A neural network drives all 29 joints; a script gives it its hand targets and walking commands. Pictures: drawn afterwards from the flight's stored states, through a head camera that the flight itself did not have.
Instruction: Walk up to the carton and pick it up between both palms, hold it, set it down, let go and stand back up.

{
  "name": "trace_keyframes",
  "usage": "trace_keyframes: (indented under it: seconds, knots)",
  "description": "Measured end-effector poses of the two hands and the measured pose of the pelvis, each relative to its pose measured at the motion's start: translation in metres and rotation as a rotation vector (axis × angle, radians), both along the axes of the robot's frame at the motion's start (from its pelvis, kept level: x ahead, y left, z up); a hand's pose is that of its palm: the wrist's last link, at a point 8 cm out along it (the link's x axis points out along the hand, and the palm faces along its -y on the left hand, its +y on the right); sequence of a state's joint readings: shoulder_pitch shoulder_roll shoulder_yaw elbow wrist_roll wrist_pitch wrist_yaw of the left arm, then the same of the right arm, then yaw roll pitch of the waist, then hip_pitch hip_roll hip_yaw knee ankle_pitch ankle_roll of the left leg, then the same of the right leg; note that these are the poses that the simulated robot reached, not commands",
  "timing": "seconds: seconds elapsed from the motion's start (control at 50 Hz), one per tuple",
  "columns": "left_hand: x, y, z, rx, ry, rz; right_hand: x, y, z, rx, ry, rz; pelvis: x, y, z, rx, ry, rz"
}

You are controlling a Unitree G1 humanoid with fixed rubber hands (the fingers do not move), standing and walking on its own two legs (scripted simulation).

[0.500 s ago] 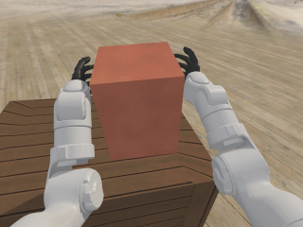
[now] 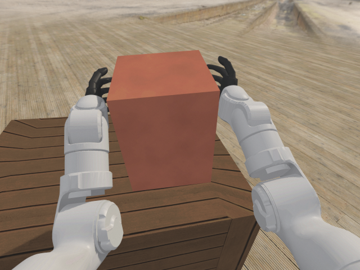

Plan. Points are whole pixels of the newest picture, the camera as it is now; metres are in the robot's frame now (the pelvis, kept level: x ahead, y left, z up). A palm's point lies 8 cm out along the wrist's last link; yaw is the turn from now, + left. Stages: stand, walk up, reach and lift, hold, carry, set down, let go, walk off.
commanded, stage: hold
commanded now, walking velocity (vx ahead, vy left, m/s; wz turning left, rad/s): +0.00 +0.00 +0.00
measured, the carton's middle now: (165, 121) +0.37 -0.01 +0.22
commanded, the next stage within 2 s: none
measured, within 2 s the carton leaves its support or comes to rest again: neither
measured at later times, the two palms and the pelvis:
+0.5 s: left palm (95, 102) +0.36 +0.14 +0.27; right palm (227, 91) +0.36 -0.14 +0.29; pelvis +0.00 +0.00 +0.00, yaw +0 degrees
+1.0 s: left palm (95, 102) +0.36 +0.14 +0.27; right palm (227, 91) +0.36 -0.13 +0.29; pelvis +0.00 +0.00 +0.00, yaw +0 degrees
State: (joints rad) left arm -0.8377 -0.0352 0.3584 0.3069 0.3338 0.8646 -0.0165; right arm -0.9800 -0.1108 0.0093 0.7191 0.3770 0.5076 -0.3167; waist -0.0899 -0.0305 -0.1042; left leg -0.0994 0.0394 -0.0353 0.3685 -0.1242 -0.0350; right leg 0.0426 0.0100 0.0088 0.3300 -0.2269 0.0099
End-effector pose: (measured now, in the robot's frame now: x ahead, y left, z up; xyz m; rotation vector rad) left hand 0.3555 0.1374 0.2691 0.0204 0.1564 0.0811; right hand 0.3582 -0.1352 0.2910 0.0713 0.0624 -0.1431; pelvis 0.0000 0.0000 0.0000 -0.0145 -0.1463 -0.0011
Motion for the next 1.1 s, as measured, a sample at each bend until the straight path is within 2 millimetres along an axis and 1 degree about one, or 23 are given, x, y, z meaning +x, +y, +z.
trace_keyframes:
  seconds: [1.1]
  knots:
    - [0.0005, -0.0003, 0.0022, 0.002, -0.006, 0.001, 0.0003, -0.0004, 0.0012, -0.003, 0.001, 0.001, 0.0011, -0.0001, 0.0001, -0.001, 0.005, 0.0]
